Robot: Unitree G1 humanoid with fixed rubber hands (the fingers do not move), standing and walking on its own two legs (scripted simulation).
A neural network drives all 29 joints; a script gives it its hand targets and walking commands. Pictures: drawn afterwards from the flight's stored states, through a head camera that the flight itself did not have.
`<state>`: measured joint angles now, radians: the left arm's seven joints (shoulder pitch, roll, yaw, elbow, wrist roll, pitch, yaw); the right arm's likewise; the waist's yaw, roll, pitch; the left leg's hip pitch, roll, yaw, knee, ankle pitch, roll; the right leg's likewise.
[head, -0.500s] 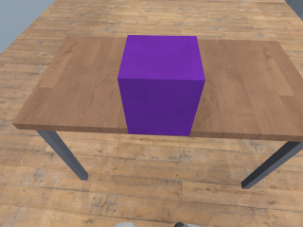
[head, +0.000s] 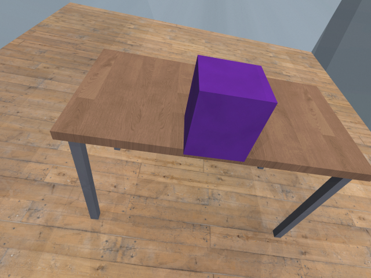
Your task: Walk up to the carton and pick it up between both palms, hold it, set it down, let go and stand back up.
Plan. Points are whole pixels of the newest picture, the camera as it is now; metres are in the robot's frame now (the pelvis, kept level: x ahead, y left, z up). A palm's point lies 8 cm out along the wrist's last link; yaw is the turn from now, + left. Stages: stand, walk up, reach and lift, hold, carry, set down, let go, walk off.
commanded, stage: walk up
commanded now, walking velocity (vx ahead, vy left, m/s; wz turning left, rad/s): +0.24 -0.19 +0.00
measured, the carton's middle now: (221, 110) +0.62 -0.11 +0.03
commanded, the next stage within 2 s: none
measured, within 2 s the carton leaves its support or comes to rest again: neither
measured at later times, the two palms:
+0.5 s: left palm out of the picture -0.13 +0.14 -0.14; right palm out of the picture +0.01 -0.32 -0.14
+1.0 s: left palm out of the picture -0.04 +0.18 -0.18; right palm out of the picture +0.17 -0.25 -0.13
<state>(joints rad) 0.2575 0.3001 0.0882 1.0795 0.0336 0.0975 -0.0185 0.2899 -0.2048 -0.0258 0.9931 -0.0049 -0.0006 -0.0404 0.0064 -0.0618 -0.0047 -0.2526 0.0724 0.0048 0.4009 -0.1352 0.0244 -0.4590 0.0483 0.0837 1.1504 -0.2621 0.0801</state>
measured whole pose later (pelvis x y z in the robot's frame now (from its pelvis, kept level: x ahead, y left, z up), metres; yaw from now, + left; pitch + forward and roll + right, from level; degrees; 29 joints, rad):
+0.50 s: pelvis -0.04 -0.07 +0.00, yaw +2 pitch +1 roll +1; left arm 0.46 0.15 0.01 1.09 0.01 0.02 0.01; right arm 0.24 -0.21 -0.06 1.02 -0.04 0.04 0.01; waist 0.01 -0.01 -0.03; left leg -0.62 0.06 0.04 1.12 -0.21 0.00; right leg -0.10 0.00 -0.17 0.31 -0.23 -0.07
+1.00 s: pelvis +0.06 -0.03 -0.02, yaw +2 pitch -1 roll -3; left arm 0.41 0.17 0.04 1.13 0.02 0.02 0.03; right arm 0.10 -0.13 -0.03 0.97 -0.01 -0.02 -0.05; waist 0.02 -0.05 0.10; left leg -0.36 0.10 0.16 0.62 -0.25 0.06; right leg -0.30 -0.01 -0.11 1.09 -0.54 0.01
